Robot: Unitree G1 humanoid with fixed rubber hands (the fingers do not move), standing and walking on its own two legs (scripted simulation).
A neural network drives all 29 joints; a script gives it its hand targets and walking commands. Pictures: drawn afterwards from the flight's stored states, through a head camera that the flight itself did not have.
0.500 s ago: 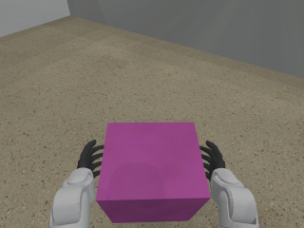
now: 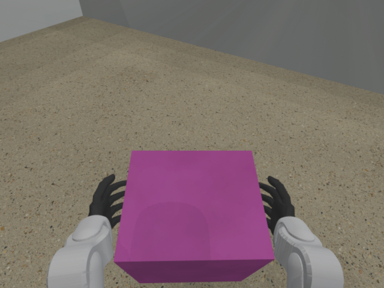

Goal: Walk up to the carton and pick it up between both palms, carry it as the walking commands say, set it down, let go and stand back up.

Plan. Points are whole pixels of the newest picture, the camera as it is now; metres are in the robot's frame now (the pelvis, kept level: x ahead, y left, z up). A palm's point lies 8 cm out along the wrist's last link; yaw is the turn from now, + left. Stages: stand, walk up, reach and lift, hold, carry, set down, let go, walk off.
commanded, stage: carry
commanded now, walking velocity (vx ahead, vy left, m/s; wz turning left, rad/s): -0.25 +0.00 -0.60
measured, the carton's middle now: (191, 222) +0.27 +0.01 +0.03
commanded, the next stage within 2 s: none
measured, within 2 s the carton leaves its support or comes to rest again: neither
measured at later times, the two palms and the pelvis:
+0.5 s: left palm (123, 260) +0.17 +0.12 +0.08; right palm out of the picture +0.13 -0.19 +0.08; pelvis -0.08 -0.01 -0.01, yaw -8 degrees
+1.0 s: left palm (101, 278) +0.14 +0.14 +0.10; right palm out of the picture +0.09 -0.17 +0.11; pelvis -0.11 +0.02 +0.01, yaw -10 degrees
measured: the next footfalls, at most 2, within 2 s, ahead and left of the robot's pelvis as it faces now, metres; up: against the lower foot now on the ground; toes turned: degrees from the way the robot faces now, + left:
right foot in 0.76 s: -0.01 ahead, -0.10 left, +0.00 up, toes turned -20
left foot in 1.52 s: +0.08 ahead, +0.13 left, +0.00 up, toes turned -7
